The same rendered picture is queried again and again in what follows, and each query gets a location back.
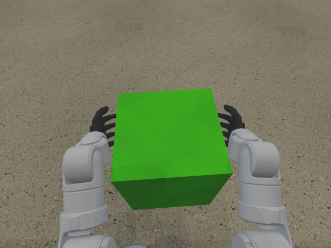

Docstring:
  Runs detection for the robot right upper arm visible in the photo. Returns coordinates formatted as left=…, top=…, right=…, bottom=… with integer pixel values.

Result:
left=231, top=230, right=291, bottom=248

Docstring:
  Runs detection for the robot left upper arm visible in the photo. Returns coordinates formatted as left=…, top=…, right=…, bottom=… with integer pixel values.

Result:
left=63, top=235, right=116, bottom=248

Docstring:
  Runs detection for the left robot forearm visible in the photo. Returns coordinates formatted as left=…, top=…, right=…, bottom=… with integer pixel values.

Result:
left=58, top=131, right=111, bottom=248

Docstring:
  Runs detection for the right robot forearm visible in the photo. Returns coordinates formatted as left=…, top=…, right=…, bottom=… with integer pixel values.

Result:
left=228, top=128, right=293, bottom=248

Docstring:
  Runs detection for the carton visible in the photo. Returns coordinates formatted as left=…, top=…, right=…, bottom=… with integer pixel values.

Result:
left=111, top=88, right=233, bottom=210

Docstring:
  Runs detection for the robot right hand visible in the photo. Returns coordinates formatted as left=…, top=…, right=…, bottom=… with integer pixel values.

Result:
left=218, top=104, right=245, bottom=147

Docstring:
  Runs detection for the left robot shin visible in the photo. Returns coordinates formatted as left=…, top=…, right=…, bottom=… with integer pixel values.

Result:
left=131, top=242, right=145, bottom=247

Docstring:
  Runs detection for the robot left hand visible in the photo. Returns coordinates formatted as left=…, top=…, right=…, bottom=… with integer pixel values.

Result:
left=90, top=106, right=116, bottom=147

